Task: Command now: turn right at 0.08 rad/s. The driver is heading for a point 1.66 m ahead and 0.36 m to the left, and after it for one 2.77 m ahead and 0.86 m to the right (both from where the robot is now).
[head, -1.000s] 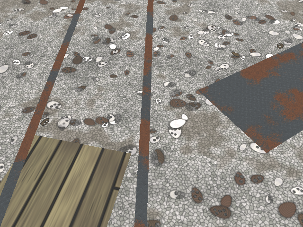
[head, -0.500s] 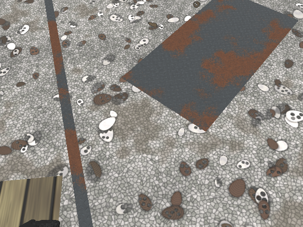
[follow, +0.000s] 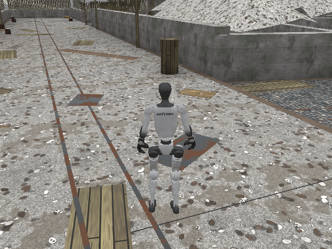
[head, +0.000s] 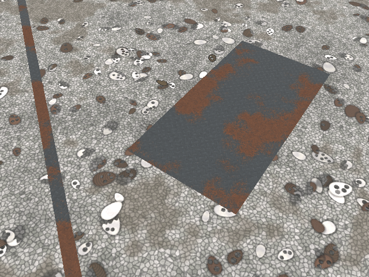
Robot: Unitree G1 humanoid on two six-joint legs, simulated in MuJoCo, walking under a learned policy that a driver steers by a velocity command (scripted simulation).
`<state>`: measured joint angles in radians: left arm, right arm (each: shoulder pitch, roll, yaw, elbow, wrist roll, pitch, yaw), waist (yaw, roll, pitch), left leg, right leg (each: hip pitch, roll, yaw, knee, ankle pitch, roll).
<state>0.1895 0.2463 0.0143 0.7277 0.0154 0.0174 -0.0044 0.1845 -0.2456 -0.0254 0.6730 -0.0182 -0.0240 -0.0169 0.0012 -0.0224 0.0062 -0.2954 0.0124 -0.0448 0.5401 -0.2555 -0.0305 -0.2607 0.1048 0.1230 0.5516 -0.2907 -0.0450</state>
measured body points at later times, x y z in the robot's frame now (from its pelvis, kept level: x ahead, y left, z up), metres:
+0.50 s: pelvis +0.02 +0.02 +0.00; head +0.02 +0.02 +0.45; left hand +0.14 +0.27 -0.12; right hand +0.16 -0.23 -0.10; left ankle +0.02 +0.14 -0.73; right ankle +0.00 -0.10 -0.73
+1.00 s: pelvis +0.15 +0.00 +0.01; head +0.17 -0.02 +0.46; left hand +0.13 +0.26 -0.11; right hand +0.33 -0.25 -0.09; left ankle +0.23 +0.14 -0.66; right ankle +0.03 -0.09 -0.73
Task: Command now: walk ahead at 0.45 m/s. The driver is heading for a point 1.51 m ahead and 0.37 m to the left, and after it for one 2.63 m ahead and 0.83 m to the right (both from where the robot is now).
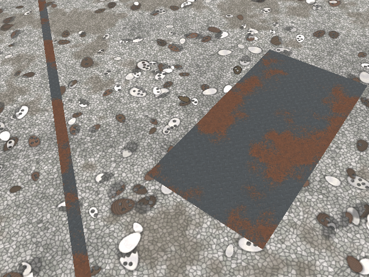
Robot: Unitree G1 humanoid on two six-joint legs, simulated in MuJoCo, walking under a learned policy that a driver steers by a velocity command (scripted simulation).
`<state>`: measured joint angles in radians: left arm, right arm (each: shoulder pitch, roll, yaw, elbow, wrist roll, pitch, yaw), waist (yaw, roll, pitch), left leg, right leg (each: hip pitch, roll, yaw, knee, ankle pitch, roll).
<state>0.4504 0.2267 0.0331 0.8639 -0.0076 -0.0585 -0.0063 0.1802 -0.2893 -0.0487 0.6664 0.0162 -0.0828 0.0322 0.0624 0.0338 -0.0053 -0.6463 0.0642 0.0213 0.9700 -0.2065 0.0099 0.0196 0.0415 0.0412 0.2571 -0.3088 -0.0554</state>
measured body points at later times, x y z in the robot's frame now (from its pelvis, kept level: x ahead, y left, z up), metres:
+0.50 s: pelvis +0.27 +0.04 +0.00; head +0.28 +0.04 +0.45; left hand +0.44 +0.31 -0.09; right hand +0.30 -0.23 -0.12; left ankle +0.26 +0.13 -0.74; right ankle +0.40 -0.13 -0.67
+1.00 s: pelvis +0.53 -0.02 +0.00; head +0.55 -0.03 +0.45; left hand +0.53 +0.26 -0.11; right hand +0.71 -0.27 -0.11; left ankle +0.59 +0.16 -0.66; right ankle +0.52 -0.12 -0.74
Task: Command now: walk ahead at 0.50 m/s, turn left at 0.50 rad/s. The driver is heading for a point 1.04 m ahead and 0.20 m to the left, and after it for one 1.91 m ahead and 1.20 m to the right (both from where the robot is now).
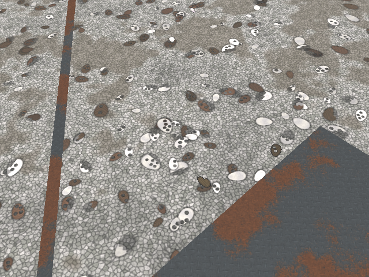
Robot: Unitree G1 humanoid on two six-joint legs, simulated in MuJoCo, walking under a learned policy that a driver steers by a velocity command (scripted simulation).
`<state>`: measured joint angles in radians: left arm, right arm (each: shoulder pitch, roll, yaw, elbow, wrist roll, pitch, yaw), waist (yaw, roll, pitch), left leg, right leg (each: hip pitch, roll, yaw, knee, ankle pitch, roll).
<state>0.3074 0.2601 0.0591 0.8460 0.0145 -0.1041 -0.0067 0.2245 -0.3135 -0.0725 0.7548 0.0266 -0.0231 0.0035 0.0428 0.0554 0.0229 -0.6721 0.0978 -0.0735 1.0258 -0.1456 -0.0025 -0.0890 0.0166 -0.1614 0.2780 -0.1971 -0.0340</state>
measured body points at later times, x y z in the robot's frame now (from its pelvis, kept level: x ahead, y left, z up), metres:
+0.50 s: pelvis +0.26 +0.08 +0.00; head +0.29 +0.11 +0.45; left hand +0.37 +0.39 -0.10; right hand +0.42 -0.17 -0.10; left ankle +0.25 +0.14 -0.75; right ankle +0.40 -0.08 -0.67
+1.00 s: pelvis +0.55 +0.12 +0.00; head +0.57 +0.12 +0.45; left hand +0.47 +0.39 -0.12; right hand +0.80 -0.05 -0.10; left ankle +0.54 +0.29 -0.68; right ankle +0.59 +0.04 -0.75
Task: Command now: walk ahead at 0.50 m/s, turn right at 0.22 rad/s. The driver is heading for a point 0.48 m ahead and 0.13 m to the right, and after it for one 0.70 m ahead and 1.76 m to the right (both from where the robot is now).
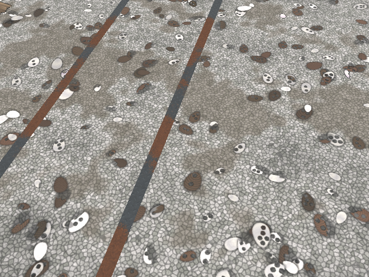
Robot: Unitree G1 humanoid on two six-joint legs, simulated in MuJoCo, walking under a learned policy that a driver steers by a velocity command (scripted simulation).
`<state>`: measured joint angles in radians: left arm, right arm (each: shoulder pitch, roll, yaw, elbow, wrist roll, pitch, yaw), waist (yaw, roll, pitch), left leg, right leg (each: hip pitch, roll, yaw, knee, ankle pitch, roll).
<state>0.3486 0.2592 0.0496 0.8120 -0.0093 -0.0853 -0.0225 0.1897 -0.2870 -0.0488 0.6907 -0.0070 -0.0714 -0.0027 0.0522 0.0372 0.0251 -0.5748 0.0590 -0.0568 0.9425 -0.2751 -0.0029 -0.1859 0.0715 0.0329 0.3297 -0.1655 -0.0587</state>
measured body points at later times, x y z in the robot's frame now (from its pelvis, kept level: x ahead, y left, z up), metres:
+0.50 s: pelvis +0.25 +0.03 +0.00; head +0.28 +0.03 +0.45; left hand +0.48 +0.26 -0.10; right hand +0.23 -0.26 -0.11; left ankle +0.24 +0.15 -0.75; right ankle +0.30 -0.14 -0.67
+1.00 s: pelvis +0.42 -0.08 -0.01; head +0.45 -0.12 +0.44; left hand +0.69 +0.09 -0.09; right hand +0.41 -0.41 -0.12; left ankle +0.57 +0.05 -0.68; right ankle +0.44 -0.17 -0.75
